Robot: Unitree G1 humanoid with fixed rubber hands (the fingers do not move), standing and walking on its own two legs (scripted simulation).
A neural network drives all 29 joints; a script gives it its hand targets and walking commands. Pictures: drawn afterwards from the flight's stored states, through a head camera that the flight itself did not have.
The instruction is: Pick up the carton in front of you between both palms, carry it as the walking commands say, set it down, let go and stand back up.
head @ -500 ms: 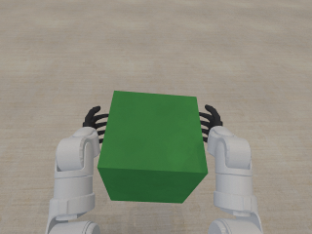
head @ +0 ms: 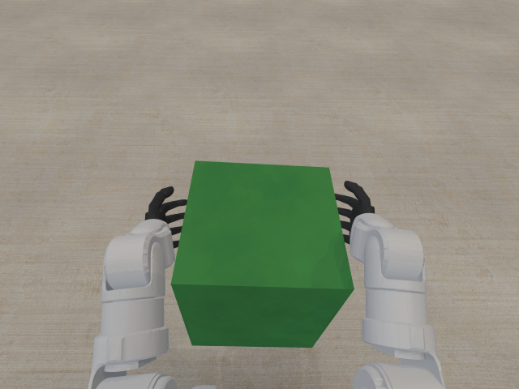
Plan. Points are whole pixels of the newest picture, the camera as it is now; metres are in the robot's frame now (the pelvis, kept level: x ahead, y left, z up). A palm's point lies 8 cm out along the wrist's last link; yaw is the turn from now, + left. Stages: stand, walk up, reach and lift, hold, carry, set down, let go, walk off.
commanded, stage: carry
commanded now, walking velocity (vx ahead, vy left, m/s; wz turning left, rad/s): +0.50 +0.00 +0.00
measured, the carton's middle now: (257, 260) +0.32 +0.01 +0.01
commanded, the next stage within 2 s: none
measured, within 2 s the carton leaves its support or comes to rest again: neither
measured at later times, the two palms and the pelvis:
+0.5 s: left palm (177, 99) +0.64 +0.19 +0.11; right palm (321, 106) +0.62 -0.11 +0.12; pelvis +0.31 +0.06 +0.02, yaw -1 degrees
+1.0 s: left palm (204, 57) +0.86 +0.16 +0.09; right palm (318, 58) +0.88 -0.14 +0.09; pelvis +0.63 +0.00 +0.02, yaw +2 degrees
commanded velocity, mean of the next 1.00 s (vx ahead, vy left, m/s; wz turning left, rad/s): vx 0.50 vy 0.00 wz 0.00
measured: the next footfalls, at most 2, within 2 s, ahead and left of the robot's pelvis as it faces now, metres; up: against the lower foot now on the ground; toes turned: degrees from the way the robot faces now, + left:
left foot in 0.30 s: +0.36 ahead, +0.12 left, +0.00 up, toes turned +7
right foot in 0.80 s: +0.69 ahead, -0.08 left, +0.00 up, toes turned -11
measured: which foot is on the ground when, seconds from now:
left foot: up 0.00-0.28, down 0.30-0.82, up 0.84-1.00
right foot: down 0.00-0.30, up 0.32-0.78, down 0.80-1.00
